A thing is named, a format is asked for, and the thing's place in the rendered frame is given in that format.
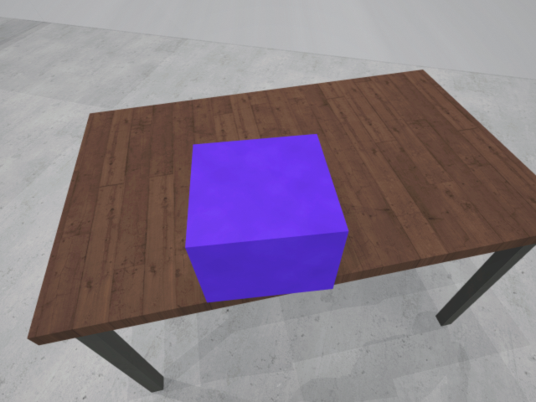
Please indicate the table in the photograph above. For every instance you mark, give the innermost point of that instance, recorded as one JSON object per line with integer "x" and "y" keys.
{"x": 420, "y": 182}

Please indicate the carton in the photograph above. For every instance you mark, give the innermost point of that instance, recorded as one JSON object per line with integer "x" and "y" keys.
{"x": 263, "y": 218}

